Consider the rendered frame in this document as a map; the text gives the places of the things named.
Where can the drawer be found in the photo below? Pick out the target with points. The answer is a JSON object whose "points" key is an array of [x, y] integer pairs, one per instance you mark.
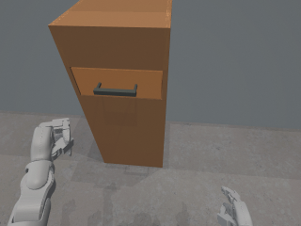
{"points": [[149, 83]]}

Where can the left robot forearm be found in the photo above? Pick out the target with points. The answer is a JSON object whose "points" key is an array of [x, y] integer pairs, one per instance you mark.
{"points": [[37, 187]]}

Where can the right robot hand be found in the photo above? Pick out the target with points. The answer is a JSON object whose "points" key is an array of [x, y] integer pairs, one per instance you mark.
{"points": [[236, 215]]}

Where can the left robot hand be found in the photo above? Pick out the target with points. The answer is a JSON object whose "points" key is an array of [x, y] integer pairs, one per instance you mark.
{"points": [[44, 140]]}

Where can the cabinet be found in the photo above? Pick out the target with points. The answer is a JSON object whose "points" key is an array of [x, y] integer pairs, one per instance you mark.
{"points": [[124, 35]]}

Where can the handle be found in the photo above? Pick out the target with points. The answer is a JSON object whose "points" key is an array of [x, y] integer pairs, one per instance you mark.
{"points": [[115, 92]]}

